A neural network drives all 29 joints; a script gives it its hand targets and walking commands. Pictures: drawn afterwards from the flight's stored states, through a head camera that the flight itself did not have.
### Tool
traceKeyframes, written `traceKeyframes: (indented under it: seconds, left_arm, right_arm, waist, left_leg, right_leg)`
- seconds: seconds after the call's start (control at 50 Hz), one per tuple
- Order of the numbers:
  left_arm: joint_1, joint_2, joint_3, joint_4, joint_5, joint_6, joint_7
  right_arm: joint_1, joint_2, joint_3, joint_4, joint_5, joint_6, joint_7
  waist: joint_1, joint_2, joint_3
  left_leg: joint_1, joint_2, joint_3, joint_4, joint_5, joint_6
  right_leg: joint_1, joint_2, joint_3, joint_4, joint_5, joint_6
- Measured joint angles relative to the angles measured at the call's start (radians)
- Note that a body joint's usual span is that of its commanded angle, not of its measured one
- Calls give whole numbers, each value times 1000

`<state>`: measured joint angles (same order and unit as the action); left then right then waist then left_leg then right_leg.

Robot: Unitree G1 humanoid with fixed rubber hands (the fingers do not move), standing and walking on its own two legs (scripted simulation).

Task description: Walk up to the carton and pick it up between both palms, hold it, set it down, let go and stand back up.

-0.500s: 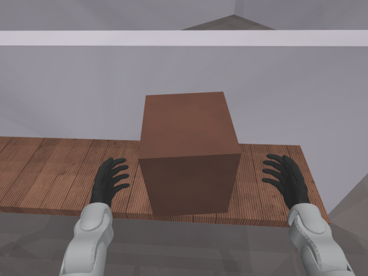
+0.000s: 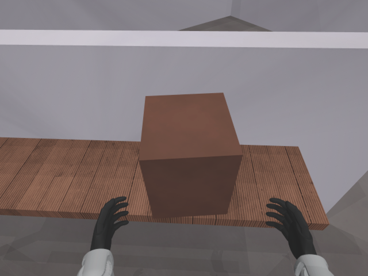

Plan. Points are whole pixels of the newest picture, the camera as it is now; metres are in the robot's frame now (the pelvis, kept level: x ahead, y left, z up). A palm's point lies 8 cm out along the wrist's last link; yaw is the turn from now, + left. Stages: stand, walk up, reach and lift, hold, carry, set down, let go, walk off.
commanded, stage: set down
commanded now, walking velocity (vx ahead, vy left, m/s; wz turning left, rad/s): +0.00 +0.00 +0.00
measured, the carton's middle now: (187, 157) +0.42 +0.05 +0.02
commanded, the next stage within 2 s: let go in 1.42 s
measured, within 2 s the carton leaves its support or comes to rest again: neither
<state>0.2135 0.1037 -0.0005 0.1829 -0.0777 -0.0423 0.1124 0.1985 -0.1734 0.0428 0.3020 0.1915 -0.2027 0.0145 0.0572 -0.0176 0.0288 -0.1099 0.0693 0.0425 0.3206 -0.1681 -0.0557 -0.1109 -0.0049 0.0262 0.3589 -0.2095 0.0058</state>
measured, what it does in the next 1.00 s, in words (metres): stands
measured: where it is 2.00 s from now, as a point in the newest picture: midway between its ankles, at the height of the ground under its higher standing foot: outside the picture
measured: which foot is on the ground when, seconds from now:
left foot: down 0.00-1.00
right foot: down 0.00-1.00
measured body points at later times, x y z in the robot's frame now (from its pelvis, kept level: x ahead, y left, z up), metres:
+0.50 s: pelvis +0.01 +0.00 +0.00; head +0.00 +0.01 +0.45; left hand +0.19 +0.23 -0.05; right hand +0.21 -0.20 -0.04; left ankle +0.00 +0.15 -0.75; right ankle -0.01 -0.12 -0.75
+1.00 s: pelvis +0.02 +0.01 +0.00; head +0.01 +0.01 +0.45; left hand +0.18 +0.23 -0.07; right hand +0.20 -0.22 -0.07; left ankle +0.00 +0.15 -0.75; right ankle -0.01 -0.12 -0.75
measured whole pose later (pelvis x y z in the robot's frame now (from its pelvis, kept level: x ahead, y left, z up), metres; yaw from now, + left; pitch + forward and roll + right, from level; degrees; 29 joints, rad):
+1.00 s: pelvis +0.02 +0.01 +0.00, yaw +0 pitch -6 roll +0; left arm 0.26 0.18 0.01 0.42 -0.01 0.09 0.00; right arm 0.22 -0.21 0.01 0.63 0.05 -0.21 0.01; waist 0.02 -0.01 0.07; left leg -0.02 0.07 0.03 0.35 -0.23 -0.05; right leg 0.01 -0.01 0.01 0.33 -0.24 0.02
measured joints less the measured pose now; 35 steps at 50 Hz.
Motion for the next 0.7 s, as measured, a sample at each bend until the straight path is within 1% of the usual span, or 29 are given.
traceKeyframes:
  seconds: [0.02, 0.12, 0.2, 0.26, 0.32, 0.4, 0.46, 0.5, 0.56, 0.6, 0.66, 0.7]
  left_arm:
    - [6, 0, -1, 7, 4, -7, 0]
    - [32, -1, -17, 65, 8, -40, 1]
    - [30, 3, -19, 101, 11, -59, 6]
    - [27, 10, -14, 132, 12, -66, -2]
    - [29, 24, -8, 154, 15, -67, -11]
    - [30, 40, 4, 183, 18, -54, -34]
    - [39, 48, 10, 187, 22, -45, -41]
    - [41, 52, 10, 199, 27, -25, -48]
    - [55, 55, 6, 193, 29, 5, -54]
    - [67, 52, 6, 176, 32, 11, -55]
    - [79, 52, 9, 190, 42, 25, -75]
    - [89, 56, 8, 181, 43, 43, -75]
  right_arm:
    - [10, 1, 1, 3, 0, -7, 0]
    - [33, 2, -5, 34, -15, -36, 12]
    - [34, -4, -18, 73, -27, -40, 19]
    - [38, -9, -17, 100, -35, -45, 18]
    - [33, -8, -18, 128, -47, -51, 16]
    - [25, -3, -21, 162, -54, -54, 5]
    - [31, 0, -19, 182, -53, -54, 4]
    - [31, 1, -18, 199, -67, -46, 2]
    - [34, 1, -26, 214, -84, -37, 1]
    - [47, -3, -27, 209, -83, -43, 3]
    - [51, -10, -20, 233, -93, -46, -5]
    - [58, -10, -24, 235, -93, -44, -4]
  waist:
    - [3, 1, 0]
    - [-5, 4, 6]
    - [2, 1, 15]
    - [3, -1, 14]
    - [-5, -5, 11]
    - [-12, -7, 15]
    - [-11, -6, 15]
    - [-16, -2, 19]
    - [-22, 3, 23]
    - [-16, 7, 25]
    - [-21, 9, 30]
    - [-21, 8, 31]
  left_leg:
    - [2, 1, 2, -1, 0, 0]
    - [8, 1, 3, 2, -4, 1]
    - [11, 1, 6, 7, -8, 1]
    - [12, 1, 4, 11, -11, 1]
    - [16, -1, -1, 12, -15, 1]
    - [31, -1, -6, 14, -22, 1]
    - [43, -2, -5, 13, -28, 3]
    - [53, -4, -7, 15, -33, 4]
    - [64, -6, -10, 19, -41, 6]
    - [71, -6, -8, 22, -47, 7]
    - [89, -7, -11, 18, -50, 8]
    - [95, -7, -11, 19, -53, 8]
  right_leg:
    - [1, 1, 2, -2, 1, 0]
    - [9, 1, 4, -3, 1, 1]
    - [7, 2, 8, 8, -5, 0]
    - [10, 2, 6, 9, -8, 1]
    - [17, 0, 2, 9, -12, 1]
    - [37, 0, -2, 1, -16, 2]
    - [52, -2, -1, -5, -18, 4]
    - [67, -3, -4, -12, -19, 5]
    - [85, -6, -7, -18, -22, 8]
    - [93, -5, -5, -22, -24, 9]
    - [116, -7, -8, -33, -25, 11]
    - [123, -7, -9, -34, -26, 11]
